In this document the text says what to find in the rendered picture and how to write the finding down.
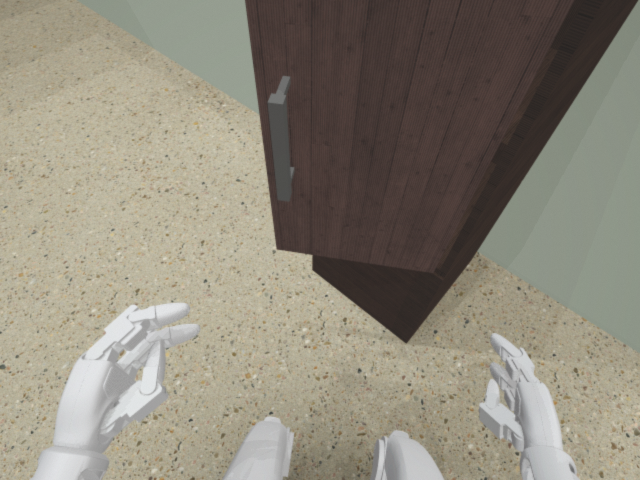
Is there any robot right forearm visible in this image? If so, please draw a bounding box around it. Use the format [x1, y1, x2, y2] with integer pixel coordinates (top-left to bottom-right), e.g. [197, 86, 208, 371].
[520, 446, 580, 480]

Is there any cupboard door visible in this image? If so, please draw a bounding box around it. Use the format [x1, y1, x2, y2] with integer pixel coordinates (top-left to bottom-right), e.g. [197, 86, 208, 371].
[245, 0, 574, 273]

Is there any robot left hand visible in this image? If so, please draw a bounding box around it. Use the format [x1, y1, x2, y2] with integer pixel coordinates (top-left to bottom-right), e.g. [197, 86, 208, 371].
[53, 303, 200, 454]

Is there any robot right thigh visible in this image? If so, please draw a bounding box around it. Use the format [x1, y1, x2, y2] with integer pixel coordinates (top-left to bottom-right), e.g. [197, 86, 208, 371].
[371, 435, 444, 480]

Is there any robot right hand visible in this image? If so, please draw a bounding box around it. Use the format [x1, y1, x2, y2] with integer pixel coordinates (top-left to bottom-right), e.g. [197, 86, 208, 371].
[479, 333, 563, 454]

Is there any handle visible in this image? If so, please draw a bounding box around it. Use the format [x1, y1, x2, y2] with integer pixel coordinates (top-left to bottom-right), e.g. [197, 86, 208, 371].
[267, 76, 295, 202]

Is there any robot left forearm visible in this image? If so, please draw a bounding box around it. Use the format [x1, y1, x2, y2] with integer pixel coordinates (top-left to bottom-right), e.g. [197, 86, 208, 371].
[30, 446, 110, 480]

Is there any robot left shin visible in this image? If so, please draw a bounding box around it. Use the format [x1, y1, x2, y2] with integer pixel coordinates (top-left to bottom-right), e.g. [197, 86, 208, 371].
[251, 417, 281, 429]

